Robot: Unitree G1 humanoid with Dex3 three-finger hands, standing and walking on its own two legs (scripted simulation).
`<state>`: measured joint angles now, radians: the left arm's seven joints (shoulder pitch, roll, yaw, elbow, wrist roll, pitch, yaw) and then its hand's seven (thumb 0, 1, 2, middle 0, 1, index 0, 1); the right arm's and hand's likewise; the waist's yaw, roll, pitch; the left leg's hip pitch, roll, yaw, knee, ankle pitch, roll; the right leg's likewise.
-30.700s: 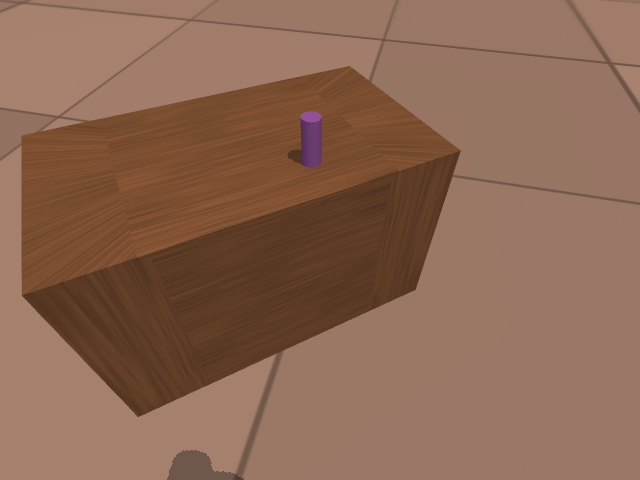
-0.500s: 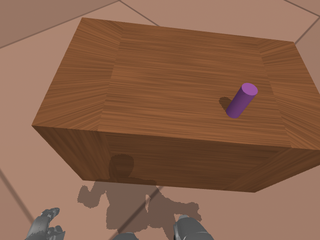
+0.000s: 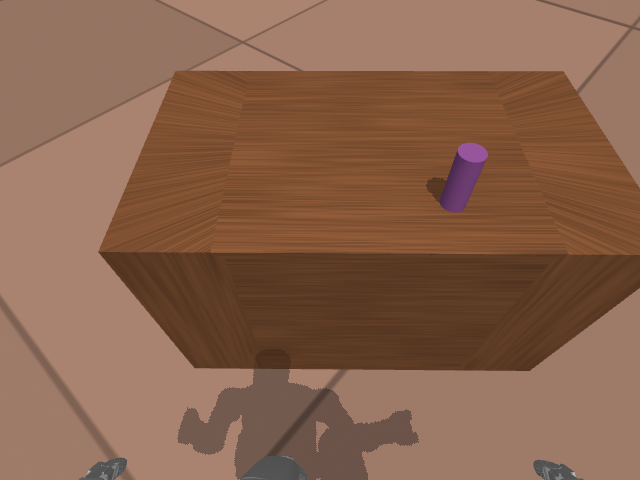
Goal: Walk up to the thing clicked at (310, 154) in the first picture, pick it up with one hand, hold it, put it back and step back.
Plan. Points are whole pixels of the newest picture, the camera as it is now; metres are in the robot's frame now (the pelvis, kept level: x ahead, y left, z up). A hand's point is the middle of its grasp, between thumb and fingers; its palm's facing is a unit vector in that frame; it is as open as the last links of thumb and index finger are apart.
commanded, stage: step back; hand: right
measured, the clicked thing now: (461, 179) +0.63 -0.23 -0.05
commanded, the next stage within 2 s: none
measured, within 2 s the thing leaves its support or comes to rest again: neither
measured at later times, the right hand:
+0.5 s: hand out of the picture -0.01 -0.26 -0.12, palm faces -0.04 +0.88 -0.46, open 7.4 cm
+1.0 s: hand out of the picture -0.22 -0.30 -0.16, palm faces -0.12 +0.90 -0.42, open 7.4 cm
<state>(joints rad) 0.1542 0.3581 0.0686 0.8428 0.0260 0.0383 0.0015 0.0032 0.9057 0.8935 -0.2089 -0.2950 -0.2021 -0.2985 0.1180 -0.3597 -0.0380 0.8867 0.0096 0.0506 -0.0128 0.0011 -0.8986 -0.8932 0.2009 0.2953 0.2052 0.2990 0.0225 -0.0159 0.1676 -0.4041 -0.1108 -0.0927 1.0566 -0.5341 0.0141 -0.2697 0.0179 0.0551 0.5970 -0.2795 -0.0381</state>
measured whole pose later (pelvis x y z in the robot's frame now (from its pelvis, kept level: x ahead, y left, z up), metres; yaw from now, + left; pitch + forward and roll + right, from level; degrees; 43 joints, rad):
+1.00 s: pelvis -0.30 -0.03 -0.02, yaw +4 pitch -3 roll +2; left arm 0.07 0.40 0.08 0.72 0.03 0.07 0.01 0.00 0.90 0.89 -0.21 -0.30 -0.20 -0.30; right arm 0.22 -0.35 -0.04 0.88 -0.02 0.02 -0.03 0.00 -0.90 -0.89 0.20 0.30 0.20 0.30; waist 0.00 -0.08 0.22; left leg -0.25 -0.07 0.00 0.66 -0.36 0.02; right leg -0.44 -0.07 -0.02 0.74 -0.25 -0.02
